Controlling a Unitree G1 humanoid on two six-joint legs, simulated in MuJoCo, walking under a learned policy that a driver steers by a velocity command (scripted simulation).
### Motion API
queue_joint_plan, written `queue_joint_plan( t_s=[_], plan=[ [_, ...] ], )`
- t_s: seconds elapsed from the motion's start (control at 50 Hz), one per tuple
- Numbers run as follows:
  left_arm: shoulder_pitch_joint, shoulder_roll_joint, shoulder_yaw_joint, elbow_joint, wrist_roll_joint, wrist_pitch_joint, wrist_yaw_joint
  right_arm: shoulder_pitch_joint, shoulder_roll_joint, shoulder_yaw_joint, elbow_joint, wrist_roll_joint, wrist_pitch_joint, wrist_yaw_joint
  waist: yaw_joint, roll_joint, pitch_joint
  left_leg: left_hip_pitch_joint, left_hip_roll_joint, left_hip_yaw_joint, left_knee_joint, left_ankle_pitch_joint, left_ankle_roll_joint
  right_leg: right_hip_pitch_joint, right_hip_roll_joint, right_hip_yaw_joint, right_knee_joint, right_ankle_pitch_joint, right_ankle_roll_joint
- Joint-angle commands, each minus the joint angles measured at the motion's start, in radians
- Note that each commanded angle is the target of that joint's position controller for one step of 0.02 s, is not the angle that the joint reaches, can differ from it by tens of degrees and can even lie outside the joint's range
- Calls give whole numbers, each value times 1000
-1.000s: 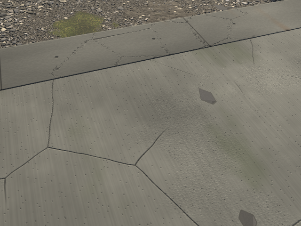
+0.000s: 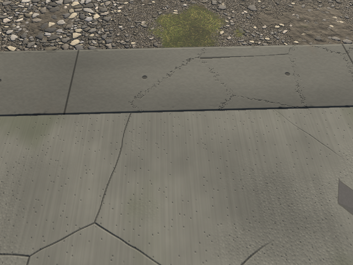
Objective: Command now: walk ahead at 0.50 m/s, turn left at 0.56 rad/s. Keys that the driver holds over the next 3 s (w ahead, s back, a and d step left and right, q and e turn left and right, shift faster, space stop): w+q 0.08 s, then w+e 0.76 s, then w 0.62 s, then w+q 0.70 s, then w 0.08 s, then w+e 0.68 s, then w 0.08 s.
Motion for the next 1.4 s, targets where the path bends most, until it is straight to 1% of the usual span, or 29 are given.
queue_joint_plan(
  t_s=[0.02,0.06,0.12,0.26,0.36,0.44,0.48,0.5,0.52,0.54,0.56,0.6,0.62,0.66,0.72,0.82,0.92,0.98,1.02,1.04,1.06,1.08,1.1,1.12,1.14,1.18,1.24,1.32,1.4],
  plan=[
    [-175,139,26,-198,-8,-46,-25,294,-255,-71,38,23,18,-25,-120,34,-157,628,403,-723,-357,-28,250,-720,22,268,527,59,-9],
    [-144,135,26,-181,-5,-52,-22,205,-167,-49,29,28,5,-32,-29,-60,-45,414,313,-533,-383,196,156,-614,-37,264,345,155,-2],
    [-75,97,19,-161,32,8,-34,199,-121,-25,34,40,-34,-38,29,-23,-71,310,231,-369,-401,412,111,-482,-55,245,225,171,36],
    [-298,103,11,-222,5,30,-54,340,-136,-12,85,30,-59,-28,-50,62,-13,394,188,-201,-462,542,-27,-593,-53,191,-50,426,8],
    [-421,90,-3,-263,0,24,-61,383,-130,4,113,15,-65,-46,-84,61,35,513,239,-126,-487,586,-46,-601,15,170,-250,482,-40],
    [-342,112,5,-250,7,20,-54,349,-159,8,119,10,-68,-69,-20,92,-19,595,277,-56,-315,1053,-73,-438,110,98,-328,345,-108],
    [-125,153,26,-184,11,13,-46,322,-192,-1,109,3,-54,-77,76,108,-127,589,287,-39,-16,1158,-78,-247,161,98,-370,268,-154],
    [18,182,42,-143,24,6,-41,288,-204,-3,91,12,-51,-74,155,81,-191,454,265,-11,224,969,-85,-42,129,167,-452,303,-194],
    [111,290,75,-136,34,11,-30,298,-152,10,40,29,-58,-63,162,-81,-289,170,151,29,608,457,-113,206,-116,517,-467,285,-300],
    [36,308,80,-146,9,23,-38,323,-135,6,8,33,-69,-43,74,-220,-348,-172,-37,-119,862,-308,-136,369,-277,1003,-602,377,-439],
    [-35,282,78,-151,-18,26,-44,257,-152,9,-7,11,-76,-36,60,-68,-239,-268,59,-233,858,-220,-117,283,-246,888,-631,284,-410],
    [-116,174,50,-161,-9,27,-42,202,-147,10,-29,19,-86,-29,3,60,-51,-233,133,-208,702,-110,-130,13,-176,692,-700,350,-326],
    [-127,155,41,-157,-12,21,-35,201,-138,13,-38,5,-70,-29,-26,60,-25,-185,154,-206,637,-104,-150,-71,-129,626,-711,432,-298],
    [-112,172,41,-153,-16,3,-31,223,-113,20,-46,-11,-33,-24,-47,14,-41,-126,165,-185,555,-96,-184,-135,-76,545,-723,538,-279],
    [-63,217,52,-150,-20,-7,-30,137,-110,24,-93,-11,-13,-20,-31,-16,-33,-166,171,-149,417,-11,-225,-154,-31,501,-743,597,-262],
    [44,218,56,-150,-21,6,-26,-54,-112,30,-170,-1,-10,-12,53,-52,-40,-252,148,-141,187,162,-245,-22,-5,521,-703,667,-192],
    [103,208,49,-148,-5,7,-12,-171,-108,47,-221,6,-26,-4,99,-67,-36,-244,111,-124,10,190,-209,113,-38,545,-654,767,-187],
    [51,228,48,-158,0,-3,-3,-73,-142,37,-203,8,-40,-8,35,-83,-53,-48,79,-131,-96,128,-151,112,-68,547,-588,912,-149],
    [16,245,49,-160,-1,-12,-12,159,-190,14,-133,9,-55,-28,-76,-50,-163,241,52,-120,-176,114,-103,81,-16,492,-335,1050,-115],
    [19,203,35,-181,-7,-19,-20,308,-243,0,-116,-9,-64,-44,-132,14,-280,473,217,-289,-178,14,-56,-58,28,461,-99,810,-99],
    [168,120,20,-186,-45,-15,-25,382,-351,-33,-101,-23,-53,-46,-85,264,-411,739,484,-755,-230,-30,97,-364,204,344,253,167,-49],
    [147,195,27,-169,-6,-10,-18,331,-280,-26,-95,8,-37,-33,-63,174,-347,658,490,-906,-320,-121,106,-486,177,360,348,-30,-60],
    [55,199,30,-180,6,-6,-22,237,-207,-10,-114,18,-35,-28,-42,68,-178,503,449,-750,-339,-159,89,-519,128,370,356,54,-60],
    [-12,182,22,-195,10,-8,-29,189,-159,2,-115,14,-39,-24,-35,14,-108,400,398,-628,-366,-84,65,-513,95,363,308,110,-58],
    [-42,174,22,-205,12,-3,-36,185,-142,9,-103,11,-44,-26,-21,38,-69,341,352,-534,-388,7,40,-500,71,351,261,126,-56],
    [-27,156,16,-203,24,16,-48,210,-135,13,-71,19,-58,-26,7,94,-68,284,297,-422,-416,142,16,-446,53,330,202,142,-40],
    [-71,141,9,-216,29,27,-58,264,-153,7,-36,32,-76,-20,14,93,-64,294,285,-353,-456,229,34,-498,28,290,144,190,-20],
    [-258,118,-10,-277,25,25,-66,322,-149,8,-1,35,-70,-19,-22,80,-17,312,248,-270,-501,266,26,-573,-15,230,-52,331,11],
    [-384,99,-28,-312,13,18,-67,382,-168,3,29,33,-68,-17,-58,86,-13,338,239,-215,-478,361,4,-494,8,182,-257,423,6]
  ],
)
Next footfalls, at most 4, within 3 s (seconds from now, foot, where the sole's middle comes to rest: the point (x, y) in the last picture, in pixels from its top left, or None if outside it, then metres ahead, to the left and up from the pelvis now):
0.50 right None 0.44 -0.08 -0.75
1.04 left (184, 181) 0.79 0.01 -0.75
1.56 right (246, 147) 0.97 -0.27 -0.75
2.10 left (210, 98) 1.27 -0.13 -0.75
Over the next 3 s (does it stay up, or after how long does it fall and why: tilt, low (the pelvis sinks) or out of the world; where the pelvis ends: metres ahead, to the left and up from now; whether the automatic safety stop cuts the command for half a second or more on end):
stays up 1.58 -0.22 0.03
